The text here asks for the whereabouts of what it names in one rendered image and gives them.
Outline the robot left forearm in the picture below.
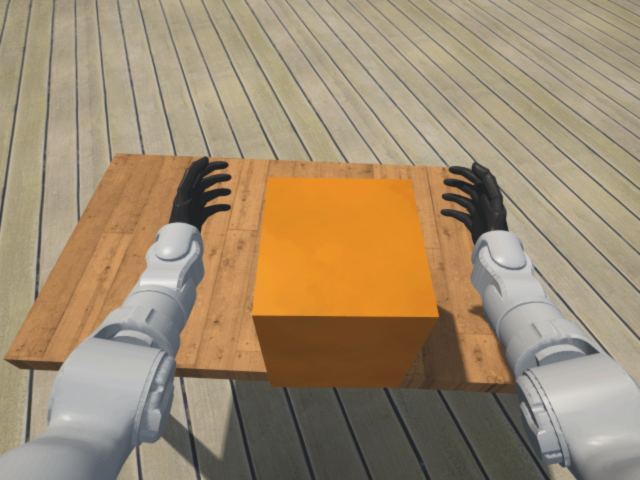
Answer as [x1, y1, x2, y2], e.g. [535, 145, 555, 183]
[47, 223, 205, 425]

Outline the left robot hand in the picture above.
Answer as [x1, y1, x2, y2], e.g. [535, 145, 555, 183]
[169, 156, 232, 233]

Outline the table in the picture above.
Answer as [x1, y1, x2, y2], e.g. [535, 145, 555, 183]
[4, 153, 517, 394]

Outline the robot left upper arm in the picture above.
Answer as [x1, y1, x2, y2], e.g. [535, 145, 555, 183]
[0, 337, 176, 480]

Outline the right robot hand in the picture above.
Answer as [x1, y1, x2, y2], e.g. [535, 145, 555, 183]
[441, 162, 509, 245]

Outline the robot right forearm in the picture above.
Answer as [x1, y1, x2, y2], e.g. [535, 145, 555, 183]
[470, 230, 640, 399]

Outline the carton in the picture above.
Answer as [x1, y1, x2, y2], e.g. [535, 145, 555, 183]
[252, 177, 439, 388]

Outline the robot right upper arm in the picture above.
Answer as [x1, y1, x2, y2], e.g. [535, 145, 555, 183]
[515, 353, 640, 480]

